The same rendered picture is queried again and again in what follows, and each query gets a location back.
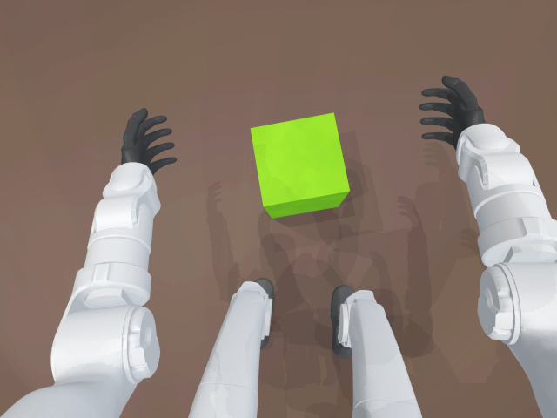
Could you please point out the left robot hand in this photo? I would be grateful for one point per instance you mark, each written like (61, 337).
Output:
(136, 142)

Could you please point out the robot left forearm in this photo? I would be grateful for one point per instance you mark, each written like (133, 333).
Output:
(115, 271)

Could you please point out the robot right forearm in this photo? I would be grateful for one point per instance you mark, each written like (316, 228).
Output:
(514, 222)

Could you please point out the right robot upper arm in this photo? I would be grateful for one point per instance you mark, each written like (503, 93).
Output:
(518, 305)

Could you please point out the robot left foot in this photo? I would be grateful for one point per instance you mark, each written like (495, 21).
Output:
(267, 286)

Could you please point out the carton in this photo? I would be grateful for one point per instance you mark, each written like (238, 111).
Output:
(300, 165)

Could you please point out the right robot hand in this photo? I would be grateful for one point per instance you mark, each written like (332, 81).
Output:
(463, 109)

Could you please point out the left robot shin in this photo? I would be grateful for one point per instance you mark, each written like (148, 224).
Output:
(252, 286)

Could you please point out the left robot upper arm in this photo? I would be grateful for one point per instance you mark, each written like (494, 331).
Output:
(100, 356)

